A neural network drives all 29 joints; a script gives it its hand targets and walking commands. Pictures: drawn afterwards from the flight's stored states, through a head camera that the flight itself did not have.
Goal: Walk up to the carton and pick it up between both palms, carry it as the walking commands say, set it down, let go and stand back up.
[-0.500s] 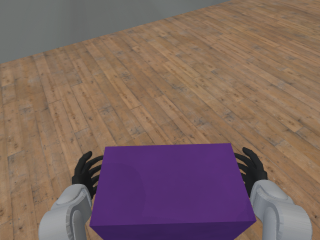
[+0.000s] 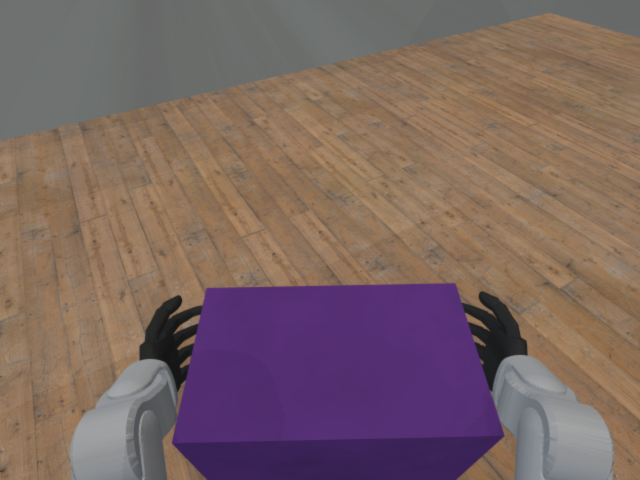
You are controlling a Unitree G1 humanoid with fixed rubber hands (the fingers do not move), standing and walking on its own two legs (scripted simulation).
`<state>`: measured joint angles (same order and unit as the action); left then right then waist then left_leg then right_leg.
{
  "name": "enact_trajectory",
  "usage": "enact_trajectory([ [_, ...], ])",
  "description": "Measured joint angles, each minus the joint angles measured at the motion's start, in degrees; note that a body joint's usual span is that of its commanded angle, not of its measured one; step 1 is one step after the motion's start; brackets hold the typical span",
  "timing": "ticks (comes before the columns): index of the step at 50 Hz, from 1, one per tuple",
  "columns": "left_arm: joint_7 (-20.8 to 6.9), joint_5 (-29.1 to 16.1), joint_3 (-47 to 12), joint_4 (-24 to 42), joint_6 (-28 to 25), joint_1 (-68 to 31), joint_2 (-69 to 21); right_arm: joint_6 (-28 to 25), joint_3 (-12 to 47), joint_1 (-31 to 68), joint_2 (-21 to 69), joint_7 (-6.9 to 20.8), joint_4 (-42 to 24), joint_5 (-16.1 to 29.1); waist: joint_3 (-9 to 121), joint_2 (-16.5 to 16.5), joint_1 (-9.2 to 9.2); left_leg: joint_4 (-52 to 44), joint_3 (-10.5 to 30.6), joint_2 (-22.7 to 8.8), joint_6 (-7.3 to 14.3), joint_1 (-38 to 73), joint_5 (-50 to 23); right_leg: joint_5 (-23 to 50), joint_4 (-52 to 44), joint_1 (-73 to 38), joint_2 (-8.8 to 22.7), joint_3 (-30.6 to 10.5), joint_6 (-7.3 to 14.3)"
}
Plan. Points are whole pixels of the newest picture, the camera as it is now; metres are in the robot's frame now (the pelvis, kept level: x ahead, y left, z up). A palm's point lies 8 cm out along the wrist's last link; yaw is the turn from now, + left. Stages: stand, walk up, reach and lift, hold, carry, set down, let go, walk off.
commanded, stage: carry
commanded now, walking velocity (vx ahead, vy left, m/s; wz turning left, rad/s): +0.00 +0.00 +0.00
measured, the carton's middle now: (332, 401) +0.22 +0.00 +0.01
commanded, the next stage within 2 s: hold in 1.44 s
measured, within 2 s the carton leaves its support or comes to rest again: neither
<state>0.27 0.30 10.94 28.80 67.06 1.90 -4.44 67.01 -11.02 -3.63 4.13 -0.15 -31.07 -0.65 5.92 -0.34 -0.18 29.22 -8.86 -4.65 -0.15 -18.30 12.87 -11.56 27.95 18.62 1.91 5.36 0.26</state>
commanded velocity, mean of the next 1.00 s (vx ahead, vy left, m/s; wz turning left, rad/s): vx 0.00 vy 0.00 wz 0.00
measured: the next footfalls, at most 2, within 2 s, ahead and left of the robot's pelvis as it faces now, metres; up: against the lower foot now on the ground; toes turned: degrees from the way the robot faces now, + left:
none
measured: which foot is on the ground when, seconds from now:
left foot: down 0.00-1.00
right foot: down 0.00-1.00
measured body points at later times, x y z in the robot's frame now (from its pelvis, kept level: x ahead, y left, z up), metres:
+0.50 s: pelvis +0.00 -0.01 +0.00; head -0.02 -0.01 +0.45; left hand +0.24 +0.18 +0.08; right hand +0.24 -0.19 +0.08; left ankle +0.02 +0.12 -0.74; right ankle +0.03 -0.12 -0.74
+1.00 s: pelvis +0.00 +0.01 +0.00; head -0.01 +0.01 +0.45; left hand +0.25 +0.20 +0.08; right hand +0.25 -0.17 +0.09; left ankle +0.02 +0.12 -0.74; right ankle +0.03 -0.12 -0.74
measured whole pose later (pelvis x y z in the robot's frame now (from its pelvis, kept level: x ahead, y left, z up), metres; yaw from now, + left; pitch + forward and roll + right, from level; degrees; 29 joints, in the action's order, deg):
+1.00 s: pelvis +0.00 +0.01 +0.00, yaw +0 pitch +3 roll +0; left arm 0.0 0.9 10.8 26.9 65.9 0.5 -3.3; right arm 65.2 -11.0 -2.2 4.7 -0.4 -28.5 -1.1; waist 6.0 0.5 0.8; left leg 27.9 -8.7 -3.6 0.6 -17.5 12.8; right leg -11.2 26.8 18.0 2.7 4.7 -0.6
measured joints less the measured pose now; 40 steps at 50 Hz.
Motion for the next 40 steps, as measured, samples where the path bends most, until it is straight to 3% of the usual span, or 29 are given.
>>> enact_trajectory([
  [14, -0.1, 0.1, 0.6, 0.4, -0.2, 0.3, -0.1, -0.1, 0.3, 0.9, 0.1, -0.3, 0.7, 0.2, -0.3, -0.3, 0.23, -1.3, 0.6, -0.8, -1.0, 0.1, -1.4, 0.9, -1.0, 0.0, -0.9, 0.5, 1.2],
  [40, -0.3, 0.4, 0.1, -1.1, -0.8, -0.9, 0.9, -1.3, 0.0, 1.2, 0.7, -0.3, 1.9, -0.2, 0.0, 0.9, 0.91, -1.2, 0.3, 0.7, 0.4, 0.3, -0.5, 0.6, -1.0, -0.2, 0.5, -0.3, -0.4],
])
